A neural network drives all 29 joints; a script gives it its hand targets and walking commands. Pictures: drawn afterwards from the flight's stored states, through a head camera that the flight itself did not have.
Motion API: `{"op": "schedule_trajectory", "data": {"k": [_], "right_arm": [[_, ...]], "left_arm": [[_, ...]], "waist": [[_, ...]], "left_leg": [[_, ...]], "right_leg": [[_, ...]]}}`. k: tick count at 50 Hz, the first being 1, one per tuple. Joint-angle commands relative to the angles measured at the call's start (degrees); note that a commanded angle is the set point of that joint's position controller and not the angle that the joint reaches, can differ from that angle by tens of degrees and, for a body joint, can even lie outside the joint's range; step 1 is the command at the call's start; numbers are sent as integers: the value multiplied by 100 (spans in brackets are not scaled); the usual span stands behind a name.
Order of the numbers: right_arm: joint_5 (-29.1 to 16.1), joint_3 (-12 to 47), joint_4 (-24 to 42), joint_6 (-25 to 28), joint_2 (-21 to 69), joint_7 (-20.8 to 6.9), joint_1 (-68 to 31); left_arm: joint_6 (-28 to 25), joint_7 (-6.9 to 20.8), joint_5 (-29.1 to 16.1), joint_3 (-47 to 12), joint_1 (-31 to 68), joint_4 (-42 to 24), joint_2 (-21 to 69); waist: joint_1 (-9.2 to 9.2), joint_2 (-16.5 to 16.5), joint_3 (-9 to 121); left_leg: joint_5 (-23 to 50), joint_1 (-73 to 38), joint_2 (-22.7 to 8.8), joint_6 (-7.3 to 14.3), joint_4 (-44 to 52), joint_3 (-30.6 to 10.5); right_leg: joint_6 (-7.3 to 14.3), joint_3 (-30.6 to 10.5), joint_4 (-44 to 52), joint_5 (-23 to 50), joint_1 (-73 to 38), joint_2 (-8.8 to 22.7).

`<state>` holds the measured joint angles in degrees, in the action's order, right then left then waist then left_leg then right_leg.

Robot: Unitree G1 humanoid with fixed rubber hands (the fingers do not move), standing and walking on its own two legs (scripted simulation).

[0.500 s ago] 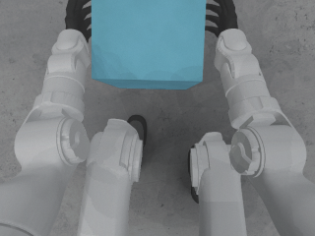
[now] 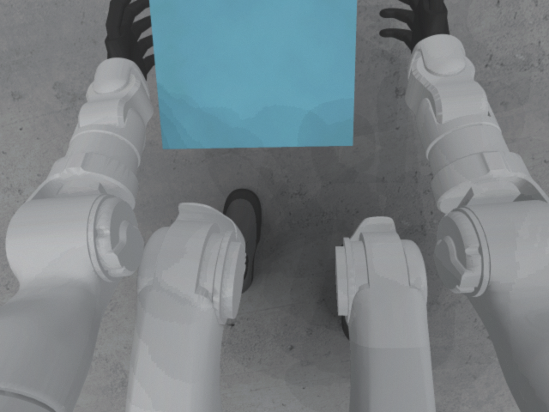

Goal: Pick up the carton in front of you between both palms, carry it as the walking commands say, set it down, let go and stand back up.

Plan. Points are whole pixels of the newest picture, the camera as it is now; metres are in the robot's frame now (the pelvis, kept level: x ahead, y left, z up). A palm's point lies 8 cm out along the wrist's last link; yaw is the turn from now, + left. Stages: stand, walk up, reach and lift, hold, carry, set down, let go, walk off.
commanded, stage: set down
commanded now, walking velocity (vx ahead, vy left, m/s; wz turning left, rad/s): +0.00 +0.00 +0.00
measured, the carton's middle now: (265, 71) +0.49 +0.09 -0.25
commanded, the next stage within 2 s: let go in 1.20 s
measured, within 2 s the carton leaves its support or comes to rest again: neither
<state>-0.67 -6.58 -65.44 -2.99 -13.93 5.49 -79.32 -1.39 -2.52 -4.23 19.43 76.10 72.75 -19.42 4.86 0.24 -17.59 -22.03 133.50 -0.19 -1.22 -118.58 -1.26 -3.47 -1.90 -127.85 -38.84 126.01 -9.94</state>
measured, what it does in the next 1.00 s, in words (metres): rises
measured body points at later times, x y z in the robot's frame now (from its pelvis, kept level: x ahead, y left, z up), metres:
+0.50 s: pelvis +0.01 +0.00 +0.06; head +0.34 +0.03 +0.36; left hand +0.50 +0.27 -0.08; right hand +0.56 -0.11 -0.08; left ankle +0.16 +0.13 -0.34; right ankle +0.09 -0.11 -0.34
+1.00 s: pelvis +0.03 +0.01 +0.18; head +0.34 +0.04 +0.51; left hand +0.49 +0.28 +0.07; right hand +0.56 -0.11 +0.07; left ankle +0.16 +0.13 -0.34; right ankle +0.09 -0.11 -0.34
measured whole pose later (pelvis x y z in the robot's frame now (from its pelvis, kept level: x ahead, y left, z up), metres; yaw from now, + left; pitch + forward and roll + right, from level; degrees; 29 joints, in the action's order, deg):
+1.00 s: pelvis +0.03 +0.01 +0.18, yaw +0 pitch +46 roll -3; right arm -1.4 -10.6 -45.2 -8.9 -13.5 3.5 -58.8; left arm 7.8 -0.9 -3.2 18.5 53.1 41.4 -14.1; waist 4.9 -1.5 4.7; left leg -19.5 110.5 0.8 -0.1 -84.0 -2.0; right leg -1.6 -1.6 -89.5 -32.3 103.4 -4.7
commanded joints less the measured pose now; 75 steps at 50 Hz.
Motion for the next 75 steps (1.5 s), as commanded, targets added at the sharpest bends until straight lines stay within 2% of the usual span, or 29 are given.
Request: {"op": "schedule_trajectory", "data": {"k": [1, 4, 7, 13, 17, 19, 24, 28, 36, 44, 53, 59, 63, 66, 70, 75], "right_arm": [[-555, 494, 672, 206, -653, 45, -1544], [-949, 874, 844, 227, -568, -20, -1624], [-1063, 846, 1130, 195, -651, 8, -1421], [-794, 432, 2070, 9, -872, 202, -895], [-676, 244, 2749, -245, -843, 321, -629], [-642, 141, 2755, -400, -794, 334, -463], [-410, -177, 1996, -448, -573, 180, 16], [-277, -380, 1724, -336, -556, 71, 156], [-183, -413, 2175, -328, -539, -19, 307], [-128, -394, 2750, -476, -549, -121, 541], [28, -555, 2518, -418, -471, -311, 1061], [120, -595, 2376, -311, -383, -417, 1284], [303, -678, 2333, -272, -279, -408, 1648], [474, -711, 2507, -283, -111, -321, 2349], [620, -678, 3095, -266, 104, -184, 3463], [496, -472, 3759, -72, 133, -219, 4371]], "left_arm": [[-323, -112, -425, -278, 1169, -508, -835], [-393, -79, -671, -464, 1160, -624, -857], [-379, -55, -810, -522, 1030, -926, -947], [-110, -93, -814, -453, 405, -1845, -975], [191, -195, -597, -306, 66, -2779, -1032], [378, -204, -498, -267, -27, -3048, -984], [529, -66, -290, -300, -179, -2898, -479], [532, 5, -136, -295, -353, -2745, -238], [613, 23, 71, -53, -759, -3159, -285], [790, 123, 55, -43, -1040, -3768, -227], [779, 205, 247, 16, -1490, -3731, 17], [665, 255, 400, 108, -1759, -3622, 120], [598, 333, 546, 104, -2090, -3545, 167], [583, 448, 698, 19, -2702, -3655, 169], [569, 616, 894, -224, -3699, -4121, 114], [452, 719, 782, -593, -4678, -4580, 143]], "waist": [[320, -730, 5319], [520, -776, 5748], [480, -712, 6320], [318, -614, 7812], [375, -400, 8642], [373, -283, 8429], [183, -4, 7007], [129, 66, 6898], [267, -189, 7776], [185, -250, 8269], [122, -116, 7745], [152, -151, 7451], [80, -179, 7406], [22, -170, 7592], [-21, -70, 7435], [-18, 80, 6514]], "left_leg": [[1287, -3787, -89, 29, 264, 60], [1374, -3716, -149, 17, 219, 135], [1684, -4153, -162, 7, 221, 166], [1990, -5445, -13, -36, 354, 290], [1876, -6118, 134, -49, 755, 495], [1640, -6037, 175, -56, 1004, 562], [1116, -5416, 174, -104, 1535, 486], [1139, -5561, 190, -148, 1896, 432], [1548, -6315, 268, -140, 2644, 446], [1934, -7273, 307, -142, 3427, 463], [2165, -8105, 283, -131, 4401, 333], [2434, -8517, 253, -88, 5022, 227], [2544, -8848, 241, -60, 5429, 194], [2856, -9394, 245, -26, 5729, 212], [3122, -10327, 234, 51, 6196, 182], [3254, -11214, 156, 119, 6732, -24]], "right_leg": [[79, 99, 1574, 1066, -817, 666], [84, 66, 1495, 1328, -1375, 713], [70, 150, 1498, 1553, -1668, 702], [82, 459, 1708, 1527, -2236, 588], [145, 594, 2038, 1361, -2699, 405], [169, 606, 2249, 1162, -2667, 345], [183, 546, 2736, 768, -1871, 352], [180, 558, 3090, 799, -1714, 374], [129, 605, 3798, 1135, -2469, 347], [74, 638, 4618, 1457, -3270, 322], [64, 529, 5644, 1678, -3722, 363], [68, 407, 6289, 1982, -4223, 414], [55, 347, 6726, 2189, -4685, 441], [39, 324, 7066, 2551, -5257, 439], [52, 297, 7586, 2794, -6024, 457], [111, 252, 8146, 2722, -6430, 528]]}}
